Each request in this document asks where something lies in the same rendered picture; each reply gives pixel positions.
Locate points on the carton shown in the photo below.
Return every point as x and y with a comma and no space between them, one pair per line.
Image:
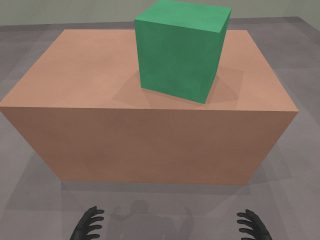
179,45

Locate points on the robot right hand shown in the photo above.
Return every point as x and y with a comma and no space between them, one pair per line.
259,231

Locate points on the robot left hand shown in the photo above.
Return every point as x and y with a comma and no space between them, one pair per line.
82,229

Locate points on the pedestal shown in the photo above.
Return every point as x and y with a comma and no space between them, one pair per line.
82,109

